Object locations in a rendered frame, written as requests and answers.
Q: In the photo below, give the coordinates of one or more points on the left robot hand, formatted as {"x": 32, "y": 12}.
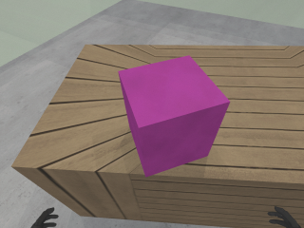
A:
{"x": 46, "y": 215}

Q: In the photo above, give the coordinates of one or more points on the right robot hand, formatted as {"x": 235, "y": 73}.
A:
{"x": 288, "y": 222}

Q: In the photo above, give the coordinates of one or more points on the carton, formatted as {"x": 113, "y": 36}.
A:
{"x": 174, "y": 112}

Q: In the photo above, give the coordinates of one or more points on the pedestal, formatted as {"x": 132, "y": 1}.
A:
{"x": 82, "y": 151}

